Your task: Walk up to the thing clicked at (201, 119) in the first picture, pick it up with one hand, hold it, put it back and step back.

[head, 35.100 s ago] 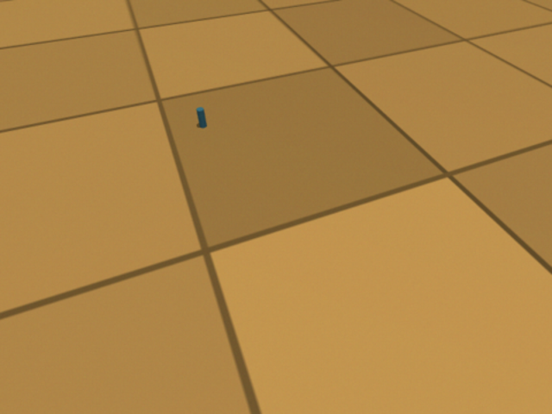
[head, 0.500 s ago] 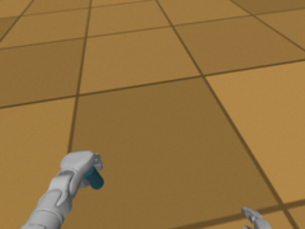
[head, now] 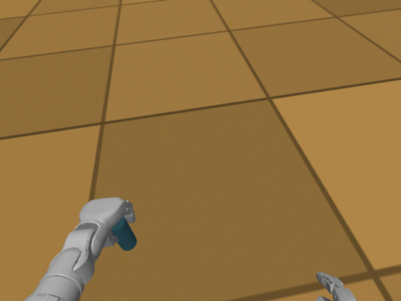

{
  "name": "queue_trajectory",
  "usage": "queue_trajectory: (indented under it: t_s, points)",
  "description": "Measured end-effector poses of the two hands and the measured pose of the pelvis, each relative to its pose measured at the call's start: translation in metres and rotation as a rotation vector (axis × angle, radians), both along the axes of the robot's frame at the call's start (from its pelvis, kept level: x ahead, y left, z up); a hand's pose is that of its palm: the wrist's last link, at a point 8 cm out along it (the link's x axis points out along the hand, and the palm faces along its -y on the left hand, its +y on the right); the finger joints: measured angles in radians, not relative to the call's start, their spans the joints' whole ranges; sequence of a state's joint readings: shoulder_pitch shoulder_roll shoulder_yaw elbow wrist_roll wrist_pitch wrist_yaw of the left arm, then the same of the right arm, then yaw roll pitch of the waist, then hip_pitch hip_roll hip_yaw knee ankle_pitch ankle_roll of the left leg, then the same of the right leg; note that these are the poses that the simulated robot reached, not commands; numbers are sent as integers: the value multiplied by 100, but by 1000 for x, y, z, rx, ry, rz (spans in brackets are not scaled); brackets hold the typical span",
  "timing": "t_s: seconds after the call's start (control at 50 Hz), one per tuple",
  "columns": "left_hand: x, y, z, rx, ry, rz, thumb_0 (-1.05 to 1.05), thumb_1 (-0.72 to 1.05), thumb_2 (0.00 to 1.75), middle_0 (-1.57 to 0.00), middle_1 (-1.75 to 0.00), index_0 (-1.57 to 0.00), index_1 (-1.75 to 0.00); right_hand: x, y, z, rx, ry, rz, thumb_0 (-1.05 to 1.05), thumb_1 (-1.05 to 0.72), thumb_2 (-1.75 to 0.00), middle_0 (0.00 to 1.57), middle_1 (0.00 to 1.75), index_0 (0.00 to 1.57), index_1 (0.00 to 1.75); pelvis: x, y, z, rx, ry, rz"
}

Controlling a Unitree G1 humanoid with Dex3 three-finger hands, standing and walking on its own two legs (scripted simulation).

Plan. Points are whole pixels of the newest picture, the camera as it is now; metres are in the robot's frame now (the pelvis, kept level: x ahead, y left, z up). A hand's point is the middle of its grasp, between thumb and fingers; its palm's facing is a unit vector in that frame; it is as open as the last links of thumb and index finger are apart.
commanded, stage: hold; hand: left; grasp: from above
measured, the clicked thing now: (122, 232) +0.31 +0.22 -0.11
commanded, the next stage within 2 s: crouch in 0.08 s
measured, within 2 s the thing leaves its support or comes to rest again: neither
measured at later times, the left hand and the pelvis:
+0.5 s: hand (115, 243) +0.28 +0.23 -0.09, palm faces -0.50 -0.04 -0.87, open 7.0 cm; pelvis +0.00 +0.00 -0.01, yaw +1 degrees
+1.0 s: hand (141, 247) +0.35 +0.23 -0.32, palm faces -0.43 +0.03 -0.90, open 7.0 cm; pelvis -0.06 +0.01 -0.20, yaw +0 degrees
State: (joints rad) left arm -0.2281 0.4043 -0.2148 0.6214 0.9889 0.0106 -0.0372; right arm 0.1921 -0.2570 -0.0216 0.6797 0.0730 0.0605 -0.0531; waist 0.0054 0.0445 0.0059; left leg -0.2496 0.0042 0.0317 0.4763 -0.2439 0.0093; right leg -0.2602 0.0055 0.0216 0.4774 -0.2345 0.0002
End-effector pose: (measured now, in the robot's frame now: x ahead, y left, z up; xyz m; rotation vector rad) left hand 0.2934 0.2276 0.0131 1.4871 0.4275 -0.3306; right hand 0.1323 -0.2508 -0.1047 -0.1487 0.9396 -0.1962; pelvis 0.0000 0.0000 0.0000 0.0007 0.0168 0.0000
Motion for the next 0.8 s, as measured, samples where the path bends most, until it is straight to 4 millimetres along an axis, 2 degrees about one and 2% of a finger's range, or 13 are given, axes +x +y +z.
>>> queue_trajectory:
  t_s: [0.26, 0.38, 0.48, 0.58, 0.68, 0.8]
  points:
    - [7, 0, 5, 1, -16, 5, 5, 42, 45, -99, -53, -84, -44, 0, -2, 0, 0, 13, -14, 1, -92, -90, 20, 30, 20, 30, 5, 1, 1, -2, 1, 0]
    - [1, -1, -8, -2, 4, -9, 5, 42, 45, -99, -52, -84, -43, 2, -1, 2, -1, 9, -11, 1, -91, -90, 20, 30, 20, 30, 5, 1, 0, -1, 7, 2]
    - [-4, -1, -37, 9, 29, -13, 4, 42, 46, -100, -51, -85, -42, -2, -2, -2, -18, 41, 9, 1, -90, -90, 20, 30, 20, 30, 0, 0, -5, -2, 40, 13]
    - [-1, 1, -76, 41, 36, -30, 4, 42, 45, -101, -51, -84, -42, -19, -10, -20, -50, 106, 27, 1, -90, -90, 20, 30, 20, 30, -10, -1, -21, -9, 126, 21]
    - [13, 2, -121, 69, -1, -60, 3, 42, 46, -100, -51, -83, -43, -49, -23, -54, -93, 186, 15, 1, -90, -90, 20, 30, 20, 30, -21, 1, -56, -22, 244, 23]
    - [38, 3, -180, 96, -43, -61, 3, 43, 46, -100, -52, -82, -45, -97, -32, -108, -137, 285, -33, 0, -90, -90, 20, 30, 20, 29, -36, 4, -109, -33, 375, 15]
